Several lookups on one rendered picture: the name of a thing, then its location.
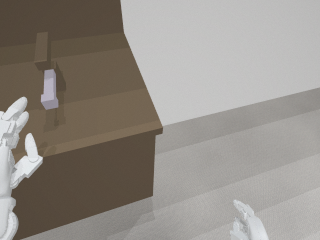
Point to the robot right hand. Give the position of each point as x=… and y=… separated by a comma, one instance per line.
x=252, y=229

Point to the tap lever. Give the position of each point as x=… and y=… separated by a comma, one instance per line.
x=48, y=98

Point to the robot left hand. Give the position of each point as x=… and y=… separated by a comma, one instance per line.
x=11, y=123

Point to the counter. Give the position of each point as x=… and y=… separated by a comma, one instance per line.
x=98, y=145

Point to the left robot forearm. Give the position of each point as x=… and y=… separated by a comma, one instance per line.
x=8, y=220

